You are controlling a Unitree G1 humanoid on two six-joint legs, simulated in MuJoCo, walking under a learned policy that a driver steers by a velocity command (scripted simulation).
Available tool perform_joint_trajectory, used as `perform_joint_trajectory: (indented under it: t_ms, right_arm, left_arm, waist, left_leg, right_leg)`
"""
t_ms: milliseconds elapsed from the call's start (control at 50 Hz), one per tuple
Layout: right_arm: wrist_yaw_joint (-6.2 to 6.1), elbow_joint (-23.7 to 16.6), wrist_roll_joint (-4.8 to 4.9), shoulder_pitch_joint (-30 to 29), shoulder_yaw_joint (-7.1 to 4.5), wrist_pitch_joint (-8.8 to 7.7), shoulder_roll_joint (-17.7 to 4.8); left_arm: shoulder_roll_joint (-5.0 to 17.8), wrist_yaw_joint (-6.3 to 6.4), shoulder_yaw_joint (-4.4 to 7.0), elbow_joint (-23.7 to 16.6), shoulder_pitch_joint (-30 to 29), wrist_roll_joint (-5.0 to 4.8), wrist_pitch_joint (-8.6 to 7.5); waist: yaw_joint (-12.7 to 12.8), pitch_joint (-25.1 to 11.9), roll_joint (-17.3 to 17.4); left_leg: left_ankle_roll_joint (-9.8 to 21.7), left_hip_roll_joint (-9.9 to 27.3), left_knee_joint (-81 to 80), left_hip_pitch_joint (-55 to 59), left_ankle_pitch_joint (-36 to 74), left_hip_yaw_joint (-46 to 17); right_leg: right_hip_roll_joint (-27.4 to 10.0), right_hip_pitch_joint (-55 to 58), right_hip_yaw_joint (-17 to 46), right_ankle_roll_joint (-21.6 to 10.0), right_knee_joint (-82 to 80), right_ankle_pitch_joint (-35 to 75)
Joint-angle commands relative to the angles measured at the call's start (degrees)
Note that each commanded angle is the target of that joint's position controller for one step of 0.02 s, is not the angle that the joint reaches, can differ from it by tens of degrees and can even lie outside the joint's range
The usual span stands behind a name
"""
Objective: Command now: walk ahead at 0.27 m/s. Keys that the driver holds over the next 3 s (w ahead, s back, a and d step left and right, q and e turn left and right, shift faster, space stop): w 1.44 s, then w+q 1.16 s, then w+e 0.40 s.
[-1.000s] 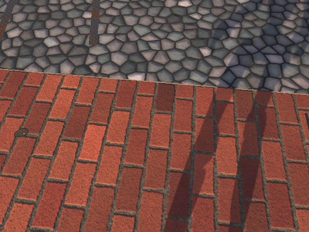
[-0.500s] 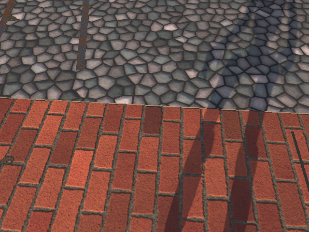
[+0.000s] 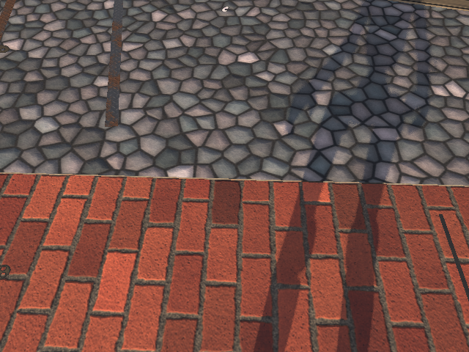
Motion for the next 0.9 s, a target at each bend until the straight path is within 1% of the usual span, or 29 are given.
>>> perform_joint_trajectory:
  t_ms: [20,60,100,140,160,180,200,220,240,260,280,320,360,420,480,560,620,660,680,700,720,740,760,780,800,820,840,880,900]
  right_arm:
    - [-0.87,-1.5,0.08,3.5,-3.05,-2.06,-11.3]
    - [-1.0,-2.5,0.88,1.0,-2.92,-2.24,-10.5]
    - [-0.87,-3.2,1.16,-1.0,-3.25,-1.82,-11.5]
    - [-0.54,-2.8,1.59,-0.7,-3.5,-1.25,-12.1]
    - [-0.31,-2.5,1.58,0.0,-3.29,-1.09,-11.3]
    - [-0.05,-2.3,1.28,0.6,-2.67,-1.15,-9.5]
    - [0.3,-2.2,0.61,0.5,-1.57,-1.42,-6.3]
    - [0.82,-3.5,-0.91,0.0,0.01,-1.89,-1.4]
    - [0.42,-6.5,1.0,-1.3,-0.58,-2.91,-3.4]
    - [0.2,-6.4,2.43,-1.6,-1.6,-3.61,-8.0]
    - [0.45,-5.9,2.67,-0.7,-1.99,-4.03,-9.2]
    - [0.5,-4.3,0.92,0.3,-2.32,-4.22,-8.5]
    - [1.09,-4.2,0.67,-0.6,-2.18,-3.78,-6.6]
    - [1.15,-5.5,0.16,-4.2,-1.89,-3.06,-4.6]
    - [1.42,-7.8,0.31,-10.2,-1.21,-3.2,-2.7]
    - [2.36,-10.3,0.71,-16.4,-0.66,-3.68,-2.2]
    - [3.27,-11.7,0.89,-17.8,-0.8,-4.27,-3.3]
    - [3.39,-11.2,0.84,-14.3,-1.61,-4.41,-5.3]
    - [3.1,-10.0,0.83,-9.4,-2.5,-4.29,-7.0]
    - [2.56,-7.2,0.92,0.1,-3.86,-4.05,-9.2]
    - [1.82,-4.8,0.29,10.7,-4.83,-3.69,-12.1]
    - [1.91,-3.0,-0.27,16.1,-5.88,-3.51,-16.2]
    - [1.9,-2.8,0.21,14.8,-4.31,-3.51,-10.6]
    - [1.67,-3.5,0.34,9.0,-3.62,-3.69,-8.6]
    - [1.6,-4.5,0.08,4.4,-3.19,-3.97,-7.2]
    - [1.86,-4.7,-0.43,1.4,-2.64,-4.28,-5.3]
    - [1.85,-4.7,-1.23,0.2,-2.44,-4.74,-4.7]
    - [2.09,-4.0,-0.86,0.3,-2.44,-5.13,-4.4]
    - [1.99,-3.4,-0.67,0.8,-2.55,-5.35,-5.1]
  left_arm:
    - [6.6,-0.7,1.69,-5.6,-5.7,-1.02,-3.45]
    - [5.6,-1.52,1.54,-4.8,-5.1,-0.69,-4.42]
    - [3.5,-2.29,0.94,-3.4,-3.8,-0.12,-5.02]
    - [3.3,-2.65,1.12,-1.3,-0.4,0.0,-5.03]
    - [3.6,-2.56,1.4,0.1,2.2,-0.04,-4.74]
    - [4.3,-2.28,1.87,1.5,5.8,-0.34,-4.37]
    - [5.6,-1.81,2.51,2.3,9.9,-0.9,-4.19]
    - [10.4,-1.12,3.47,2.3,15.1,-0.52,-4.23]
    - [15.2,-2.17,4.05,2.0,16.4,0.73,-5.09]
    - [11.5,-2.72,2.92,1.1,11.7,0.73,-6.11]
    - [8.3,-2.93,1.92,0.2,8.2,0.61,-6.77]
    - [6.4,-3.19,1.12,-0.6,4.7,0.69,-6.98]
    - [5.4,-2.9,0.66,0.0,6.0,1.13,-6.89]
    - [5.4,-2.23,0.65,1.6,9.6,0.89,-6.53]
    - [6.0,-1.55,0.66,2.5,10.8,0.87,-6.13]
    - [6.4,-1.23,0.91,4.6,13.9,0.4,-5.73]
    - [7.0,-1.08,1.44,5.4,13.7,-0.09,-5.05]
    - [8.2,-0.93,1.96,5.2,12.6,0.17,-4.46]
    - [8.9,-0.89,2.21,5.1,12.0,0.47,-3.99]
    - [8.4,-0.85,1.97,4.9,11.3,0.77,-3.39]
    - [7.0,-0.77,1.19,3.8,11.8,1.43,-3.34]
    - [-2.1,-1.88,-1.31,3.4,20.1,1.17,-4.55]
    - [2.6,-2.04,-0.39,4.2,15.9,-0.43,-6.29]
    - [6.9,-2.2,0.92,1.6,9.5,-2.3,-7.33]
    - [7.1,-1.88,0.82,0.6,5.9,-2.3,-7.86]
    - [6.7,-1.39,1.23,0.5,3.6,-1.11,-7.68]
    - [5.7,-1.22,1.37,0.7,5.8,-0.62,-7.05]
    - [3.3,-1.2,1.06,1.2,7.5,-0.17,-5.72]
    - [2.8,-1.11,0.96,0.8,6.6,-0.09,-5.22]
  waist:
    - [-2.9,4.4,7.4]
    - [-1.8,3.0,6.3]
    - [-0.5,1.7,6.7]
    - [1.3,0.4,6.0]
    - [2.3,-0.2,5.4]
    - [3.7,-0.8,4.8]
    - [5.8,-0.7,2.4]
    - [7.2,-2.2,-11.0]
    - [6.5,-1.4,-17.4]
    - [4.5,3.4,-9.8]
    - [2.9,5.7,-8.2]
    - [1.2,5.3,-4.9]
    - [1.3,4.3,-5.3]
    - [2.2,4.2,-3.6]
    - [3.5,5.2,-3.7]
    - [4.9,7.3,-3.4]
    - [3.5,7.3,-3.5]
    - [0.9,3.9,-5.1]
    - [-1.7,0.0,-6.5]
    - [-6.4,-5.9,-6.2]
    - [-10.1,-13.8,-3.0]
    - [-5.5,-23.6,13.2]
    - [-7.6,-23.0,11.2]
    - [-6.5,-11.9,9.7]
    - [-4.5,-6.7,4.0]
    - [-2.6,-2.1,1.0]
    - [-0.1,-2.3,4.0]
    - [1.4,-1.2,4.3]
    - [1.8,-0.1,4.0]
  left_leg:
    - [13.1,23.0,-21.2,8.7,-20.4,-32.5]
    - [10.0,19.4,-21.4,7.8,-14.3,-24.6]
    - [8.0,14.7,-20.9,1.5,-7.0,-15.7]
    - [7.2,12.4,-17.7,-3.7,-5.5,-10.7]
    - [6.6,11.6,-14.9,-7.2,-7.2,-9.5]
    - [5.5,10.6,-11.4,-10.7,-9.8,-8.7]
    - [3.3,8.5,-4.0,-14.9,-10.8,-6.5]
    - [-1.4,3.6,18.2,-21.2,-12.1,0.0]
    - [-1.3,-0.8,31.7,-32.3,-17.9,-2.6]
    - [0.1,3.9,38.4,-36.7,-14.1,-6.7]
    - [1.2,5.9,38.7,-37.9,-7.6,-7.0]
    - [1.0,8.7,34.4,-34.4,1.1,-6.5]
    - [-0.5,9.1,31.0,-31.6,7.3,-4.9]
    - [-2.9,8.4,23.8,-32.7,12.7,-3.2]
    - [-4.1,6.8,12.4,-29.1,19.0,-1.5]
    - [-3.1,5.1,3.5,-26.5,22.4,-0.5]
    - [-0.8,4.8,0.1,-26.2,19.3,-1.3]
    - [1.0,2.7,-0.2,-20.3,15.1,0.1]
    - [2.2,0.6,0.4,-13.6,13.1,1.6]
    - [3.9,-0.9,-0.5,-1.2,14.1,3.0]
    - [7.2,7.2,3.0,18.6,13.6,-6.1]
    - [17.9,22.5,-2.2,39.8,-2.7,-36.5]
    - [16.8,23.0,-11.6,37.5,-9.5,-46.0]
    - [13.8,21.4,-13.3,28.6,-8.3,-36.7]
    - [12.2,19.5,-15.0,19.0,-3.0,-29.4]
    - [10.6,16.8,-16.8,10.5,3.9,-23.1]
    - [10.5,15.6,-18.1,5.9,7.4,-19.6]
    - [11.2,14.1,-20.9,1.0,10.6,-15.7]
    - [11.4,13.9,-21.9,-0.7,11.7,-14.0]
  right_leg:
    - [-4.4,-23.1,3.3,-1.6,12.8,-5.0]
    - [-5.5,-20.0,1.6,-1.7,7.4,-0.9]
    - [-3.8,-9.3,-1.7,-0.9,-0.7,5.4]
    - [-0.9,0.9,-5.5,0.3,-8.3,16.1]
    - [0.7,6.2,-6.8,0.7,-9.5,17.7]
    - [1.4,11.1,-7.0,0.4,-9.8,15.9]
    - [-1.0,15.9,-3.2,-1.0,-12.6,12.6]
    - [-13.9,19.2,15.2,-5.4,-21.5,2.7]
    - [-23.2,18.6,40.4,-14.7,-32.1,-15.0]
    - [-23.6,15.1,40.1,-15.5,-33.3,-20.9]
    - [-20.8,14.0,33.3,-13.3,-32.9,-15.8]
    - [-15.4,12.5,21.3,-9.7,-32.8,0.7]
    - [-13.0,11.8,14.1,-8.9,-33.7,13.3]
    - [-11.6,12.8,8.1,-9.7,-34.1,24.2]
    - [-10.1,10.6,3.7,-9.3,-35.2,27.1]
    - [-11.8,12.6,1.9,-9.4,-35.5,28.5]
    - [-14.3,18.2,1.6,-8.8,-32.4,34.8]
    - [-14.9,21.2,1.2,-7.8,-26.7,50.1]
    - [-14.3,22.0,0.6,-7.2,-20.5,61.4]
    - [-11.9,19.2,-1.4,-5.7,-9.3,67.0]
    - [-9.9,5.5,-1.6,-4.2,6.6,53.3]
    - [2.1,-18.6,-0.6,0.0,29.8,11.0]
    - [2.9,-24.8,7.8,-1.0,37.4,-4.0]
    - [-0.4,-29.8,6.7,-2.1,39.3,-0.8]
    - [-3.8,-28.1,5.1,-2.6,36.4,4.8]
    - [-6.0,-25.6,3.8,-2.5,32.4,8.5]
    - [-7.9,-21.4,4.5,-2.4,30.1,11.1]
    - [-8.9,-18.4,3.9,-1.4,27.0,11.9]
    - [-9.4,-19.2,3.5,-0.9,25.0,12.5]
